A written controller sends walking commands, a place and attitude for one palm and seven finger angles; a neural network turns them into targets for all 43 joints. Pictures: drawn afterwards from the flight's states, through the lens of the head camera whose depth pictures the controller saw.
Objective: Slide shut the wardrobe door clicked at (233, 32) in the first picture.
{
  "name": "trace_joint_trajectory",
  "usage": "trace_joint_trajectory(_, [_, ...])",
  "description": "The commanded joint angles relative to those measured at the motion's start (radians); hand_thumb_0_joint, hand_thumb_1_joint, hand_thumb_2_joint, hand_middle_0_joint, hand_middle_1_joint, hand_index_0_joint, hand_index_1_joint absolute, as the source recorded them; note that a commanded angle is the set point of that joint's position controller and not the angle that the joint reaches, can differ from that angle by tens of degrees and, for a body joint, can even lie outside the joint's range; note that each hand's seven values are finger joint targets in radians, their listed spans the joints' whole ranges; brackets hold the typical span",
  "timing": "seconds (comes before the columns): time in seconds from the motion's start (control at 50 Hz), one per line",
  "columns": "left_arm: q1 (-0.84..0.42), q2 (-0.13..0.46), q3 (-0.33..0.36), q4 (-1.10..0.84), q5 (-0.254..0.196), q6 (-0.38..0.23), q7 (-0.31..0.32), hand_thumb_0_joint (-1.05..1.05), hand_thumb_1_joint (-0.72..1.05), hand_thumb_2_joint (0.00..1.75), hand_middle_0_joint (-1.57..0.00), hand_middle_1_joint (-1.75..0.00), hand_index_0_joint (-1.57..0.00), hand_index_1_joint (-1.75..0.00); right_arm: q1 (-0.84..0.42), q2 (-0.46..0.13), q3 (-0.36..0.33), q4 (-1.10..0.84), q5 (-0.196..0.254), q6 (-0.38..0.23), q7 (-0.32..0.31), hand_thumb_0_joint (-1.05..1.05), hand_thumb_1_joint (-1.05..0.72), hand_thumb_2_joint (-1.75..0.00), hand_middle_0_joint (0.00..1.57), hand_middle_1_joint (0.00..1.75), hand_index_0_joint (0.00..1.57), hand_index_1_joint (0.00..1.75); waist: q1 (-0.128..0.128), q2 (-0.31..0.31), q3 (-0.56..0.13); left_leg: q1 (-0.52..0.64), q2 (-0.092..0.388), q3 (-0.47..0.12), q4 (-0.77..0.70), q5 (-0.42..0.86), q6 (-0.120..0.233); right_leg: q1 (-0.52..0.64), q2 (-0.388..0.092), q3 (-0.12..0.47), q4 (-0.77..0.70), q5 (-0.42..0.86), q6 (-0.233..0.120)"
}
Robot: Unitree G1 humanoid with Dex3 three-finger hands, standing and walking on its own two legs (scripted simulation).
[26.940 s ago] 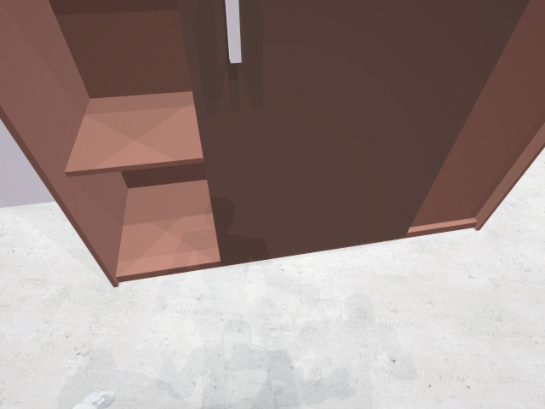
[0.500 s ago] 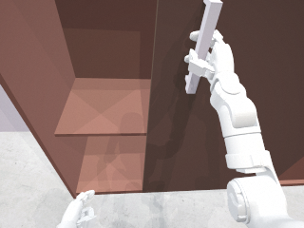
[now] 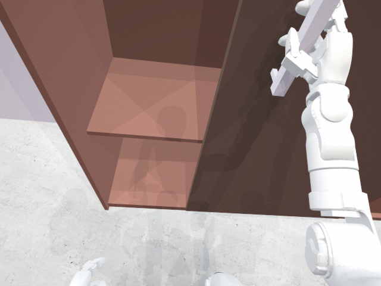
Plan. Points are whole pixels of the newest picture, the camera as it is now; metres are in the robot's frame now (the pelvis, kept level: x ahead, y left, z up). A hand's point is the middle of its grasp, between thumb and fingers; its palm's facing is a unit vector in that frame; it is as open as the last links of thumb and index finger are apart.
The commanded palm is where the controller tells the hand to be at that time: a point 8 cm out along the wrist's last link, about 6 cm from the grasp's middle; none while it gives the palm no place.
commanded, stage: step sideways, sliding the door along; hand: right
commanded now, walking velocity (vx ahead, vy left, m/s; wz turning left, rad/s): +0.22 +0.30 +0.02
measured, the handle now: (301, 32) +0.48 -0.13 +0.28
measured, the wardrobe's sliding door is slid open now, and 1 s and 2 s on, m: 0.40 0.24 0.00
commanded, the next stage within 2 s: stop walking and hold the door there in 1.90 s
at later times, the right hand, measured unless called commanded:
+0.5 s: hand (271, 50) +0.44 -0.08 +0.26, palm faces +0.16 +0.99 -0.06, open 6.3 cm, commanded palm +0.42 -0.06 +0.26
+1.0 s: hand (192, 42) +0.44 +0.05 +0.26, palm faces +0.14 +0.99 -0.03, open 6.5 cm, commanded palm +0.41 +0.06 +0.26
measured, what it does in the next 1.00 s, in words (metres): steps to the left: left foot, then right foot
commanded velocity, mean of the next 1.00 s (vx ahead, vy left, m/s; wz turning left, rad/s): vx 0.02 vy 0.30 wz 0.13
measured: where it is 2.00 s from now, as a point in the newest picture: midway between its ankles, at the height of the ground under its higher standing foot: outside the picture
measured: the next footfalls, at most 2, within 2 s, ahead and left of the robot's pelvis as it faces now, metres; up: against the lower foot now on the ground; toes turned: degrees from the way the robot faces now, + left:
left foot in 0.60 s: +0.16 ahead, +0.30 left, +0.00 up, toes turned +0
right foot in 0.78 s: +0.13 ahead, +0.04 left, +0.00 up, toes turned -12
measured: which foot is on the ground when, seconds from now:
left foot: down 0.00-0.20, up 0.22-0.58, down 0.60-0.78, up 0.80-1.00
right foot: down 0.00-0.60, up 0.62-0.76, down 0.78-1.00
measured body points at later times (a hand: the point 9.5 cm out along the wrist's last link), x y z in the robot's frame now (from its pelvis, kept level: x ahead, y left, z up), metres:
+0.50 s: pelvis +0.03 +0.10 +0.01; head +0.11 +0.06 +0.45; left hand +0.25 +0.26 -0.10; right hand +0.43 -0.13 +0.27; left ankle +0.14 +0.31 -0.67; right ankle +0.04 -0.09 -0.73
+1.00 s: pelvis +0.08 +0.21 +0.01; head +0.15 +0.17 +0.46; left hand +0.32 +0.40 -0.07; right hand +0.43 +0.00 +0.26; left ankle +0.11 +0.38 -0.65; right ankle +0.09 +0.05 -0.73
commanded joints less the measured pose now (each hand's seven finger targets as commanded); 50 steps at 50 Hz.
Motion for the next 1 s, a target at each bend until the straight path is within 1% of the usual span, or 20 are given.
trace_joint_trajectory(0.0, [-0.139,0.08,0.045,-0.163,-0.004,-0.065,0.015,0.0,0.9,0.9,-0.2,-0.3,-0.2,-0.3,-0.564,-0.105,0.062,-0.277,-0.049,-0.124,0.035,0.0,-0.9,-0.9,0.45,1.4,0.45,1.4,-0.016,0.315,-0.362,0.291,0.339,-0.371,-0.138,0.731,0.111,-0.143,0.07,0.008,0.332,-0.18,-0.027])
trace_joint_trajectory(0.04, [-0.161,0.045,0.02,-0.173,0.002,-0.066,0.013,0.0,0.9,0.9,-0.2,-0.3,-0.2,-0.3,-0.586,0.032,0.191,-0.359,-0.051,-0.153,0.043,0.0,-0.9,-0.9,0.45,1.4,0.45,1.4,0.003,0.169,-0.374,0.332,0.306,-0.277,-0.08,0.819,0.116,-0.101,0.077,-0.023,0.174,-0.147,-0.027])
trace_joint_trajectory(0.08, [-0.152,0.05,0.028,-0.168,0.012,-0.05,0.012,0.0,0.9,0.9,-0.2,-0.3,-0.2,-0.3,-0.542,-0.021,0.139,-0.368,-0.055,-0.172,0.022,0.0,-0.9,-0.9,0.45,1.4,0.45,1.4,0.002,0.212,-0.411,0.394,0.273,-0.199,-0.014,0.906,0.105,-0.042,0.098,-0.099,-0.042,-0.048,-0.013])
trace_joint_trajectory(0.14, [-0.141,0.077,0.056,-0.176,0.007,-0.035,0.014,0.0,0.9,0.9,-0.2,-0.3,-0.2,-0.3,-0.549,-0.017,0.166,-0.434,-0.043,-0.17,0.009,0.0,-0.9,-0.9,0.45,1.4,0.45,1.4,0.032,0.162,-0.48,0.13,0.201,-0.094,0.234,0.879,-0.024,0.405,0.077,-0.122,-0.421,0.297,-0.059])
trace_joint_trajectory(0.16, [-0.126,0.096,0.068,-0.191,0.006,-0.038,0.004,0.0,0.9,0.9,-0.2,-0.3,-0.2,-0.3,-0.565,0.065,0.239,-0.459,-0.028,-0.173,0.026,0.0,-0.9,-0.9,0.45,1.4,0.45,1.4,0.065,0.061,-0.486,-0.17,0.127,-0.043,0.442,0.543,-0.074,0.684,-0.083,0.049,-0.451,0.567,-0.129])
trace_joint_trajectory(0.18, [-0.129,0.12,0.082,-0.199,0.001,-0.039,-0.017,0.0,0.9,0.9,-0.2,-0.3,-0.2,-0.3,-0.598,0.119,0.275,-0.474,-0.007,-0.176,0.038,0.0,-0.9,-0.9,0.45,1.4,0.45,1.4,0.076,-0.142,-0.515,-0.509,0.05,-0.121,0.666,-0.136,-0.084,0.916,-0.358,0.409,-0.33,0.911,-0.256])
trace_joint_trajectory(0.2, [-0.155,0.101,0.065,-0.196,-0.013,-0.048,-0.05,0.0,0.9,0.9,-0.2,-0.3,-0.2,-0.3,-0.613,0.11,0.266,-0.423,-0.004,-0.16,0.047,0.0,-0.9,-0.9,0.45,1.4,0.45,1.4,0.067,-0.046,-0.514,-0.52,0.066,-0.292,0.823,-0.171,-0.045,0.851,-0.433,0.488,-0.284,0.86,-0.3])
trace_joint_trajectory(0.3, [-0.172,0.126,0.082,-0.181,-0.009,-0.044,-0.06,0.0,0.9,0.9,-0.2,-0.3,-0.2,-0.3,-0.641,0.093,0.261,-0.464,-0.041,-0.139,0.075,0.0,-0.9,-0.9,0.45,1.4,0.45,1.4,0.03,0.072,-0.397,-0.442,0.164,-0.203,0.554,-0.057,-0.062,0.546,-0.341,0.243,-0.347,0.564,-0.224])
trace_joint_trajectory(0.4, [-0.183,0.124,0.093,-0.217,-0.022,-0.079,-0.061,0.0,0.9,0.9,-0.2,-0.3,-0.2,-0.3,-0.669,0.195,0.367,-0.438,-0.046,-0.142,0.098,0.0,-0.9,-0.9,0.45,1.4,0.45,1.4,0.037,-0.169,-0.414,-0.176,0.131,-0.014,0.307,0.026,-0.091,0.419,-0.222,-0.028,-0.368,0.494,-0.14])
trace_joint_trajectory(0.5, [-0.189,0.104,0.083,-0.235,-0.019,-0.081,-0.057,0.0,0.9,0.9,-0.2,-0.3,-0.2,-0.3,-0.612,0.149,0.338,-0.462,-0.041,-0.147,0.093,0.0,-0.9,-0.9,0.45,1.4,0.45,1.4,0.029,-0.206,-0.427,-0.113,0.081,0.023,0.108,0.022,-0.096,0.532,-0.222,-0.041,-0.204,0.734,-0.087])
trace_joint_trajectory(0.56, [-0.197,0.083,0.069,-0.238,-0.023,-0.07,-0.059,0.0,0.9,0.9,-0.2,-0.3,-0.2,-0.3,-0.528,0.094,0.306,-0.528,-0.047,-0.146,0.084,0.0,-0.9,-0.9,0.45,1.4,0.45,1.4,0.015,-0.089,-0.434,0.078,0.061,0.015,-0.208,0.317,-0.086,0.505,-0.131,-0.037,0.024,0.674,-0.024])
trace_joint_trajectory(0.58, [-0.201,0.061,0.063,-0.242,-0.027,-0.067,-0.056,0.0,0.9,0.9,-0.2,-0.3,-0.2,-0.3,-0.495,0.057,0.289,-0.564,-0.06,-0.146,0.078,0.0,-0.9,-0.9,0.45,1.4,0.45,1.4,0.008,0.11,-0.463,0.262,0.147,-0.071,-0.217,0.647,-0.042,0.338,-0.053,-0.069,0.166,0.534,-0.005])
trace_joint_trajectory(0.6, [-0.239,0.032,0.06,-0.249,-0.022,-0.065,-0.049,0.0,0.9,0.9,-0.2,-0.3,-0.2,-0.3,-0.463,-0.003,0.259,-0.58,-0.066,-0.132,0.064,0.0,-0.9,-0.9,0.45,1.4,0.45,1.4,0.009,0.362,-0.425,0.404,0.296,-0.244,-0.145,1.023,0.032,0.06,0.022,-0.062,0.284,-0.009,0.026])
trace_joint_trajectory(0.64, [-0.249,0.053,0.078,-0.225,-0.023,-0.055,-0.032,0.0,0.9,0.9,-0.2,-0.3,-0.2,-0.3,-0.382,-0.042,0.228,-0.643,-0.055,-0.103,0.046,0.0,-0.9,-0.9,0.45,1.4,0.45,1.4,-0.005,0.566,-0.408,0.369,0.371,-0.346,-0.11,1.101,0.087,-0.02,0.043,0.012,0.383,-0.313,0.022])
trace_joint_trajectory(0.68, [-0.269,0.047,0.06,-0.215,-0.013,-0.05,-0.027,0.0,0.9,0.9,-0.2,-0.3,-0.2,-0.3,-0.4,0.053,0.293,-0.782,-0.036,-0.118,0.03,0.0,-0.9,-0.9,0.45,1.4,0.45,1.4,0.02,0.437,-0.394,0.317,0.36,-0.258,-0.043,0.987,0.089,0.02,0.005,0.032,0.08,-0.272,-0.009])
trace_joint_trajectory(0.72, [-0.274,0.051,0.059,-0.197,-0.006,-0.033,-0.028,0.0,0.9,0.9,-0.2,-0.3,-0.2,-0.3,-0.372,0.091,0.325,-0.812,-0.032,-0.136,0.027,0.0,-0.9,-0.9,0.45,1.4,0.45,1.4,0.058,0.259,-0.445,0.214,0.263,-0.109,0.122,0.795,0.01,0.29,0.004,-0.081,-0.414,0.176,0.001])
trace_joint_trajectory(0.74, [-0.297,0.081,0.075,-0.217,0.003,-0.025,-0.03,0.0,0.9,0.9,-0.2,-0.3,-0.2,-0.3,-0.385,0.077,0.329,-0.866,-0.021,-0.151,0.031,0.0,-0.9,-0.9,0.45,1.4,0.45,1.4,0.062,0.086,-0.452,-0.004,0.203,-0.059,0.249,0.558,-0.037,0.521,-0.095,-0.029,-0.454,0.465,-0.01])
trace_joint_trajectory(0.76, [-0.287,0.11,0.098,-0.251,0.002,-0.026,-0.048,0.0,0.9,0.9,-0.2,-0.3,-0.2,-0.3,-0.344,0.131,0.363,-0.85,-0.012,-0.15,0.041,0.0,-0.9,-0.9,0.45,1.4,0.45,1.4,0.027,-0.146,-0.5,-0.296,0.118,-0.05,0.413,0.013,-0.08,0.74,-0.357,0.262,-0.387,0.962,-0.121])
trace_joint_trajectory(0.8, [-0.271,0.145,0.119,-0.263,-0.015,-0.039,-0.093,0.0,0.9,0.9,-0.2,-0.3,-0.2,-0.3,-0.347,0.12,0.325,-0.757,-0.029,-0.144,0.052,0.0,-0.9,-0.9,0.45,1.4,0.45,1.4,0.022,0.048,-0.528,-0.311,0.087,-0.18,0.689,-0.206,-0.085,0.602,-0.468,0.272,-0.363,0.749,-0.225])
trace_joint_trajectory(0.98, [-0.242,0.099,0.086,-0.287,0.0,-0.048,-0.117,0.0,0.9,0.9,-0.2,-0.3,-0.2,-0.3,-0.283,0.17,0.39,-0.809,-0.054,-0.122,0.084,0.0,-0.9,-0.9,0.45,1.4,0.45,1.4,0.033,-0.185,-0.416,-0.258,0.106,-0.019,0.302,-0.055,-0.1,0.597,-0.299,-0.055,-0.293,0.857,-0.095])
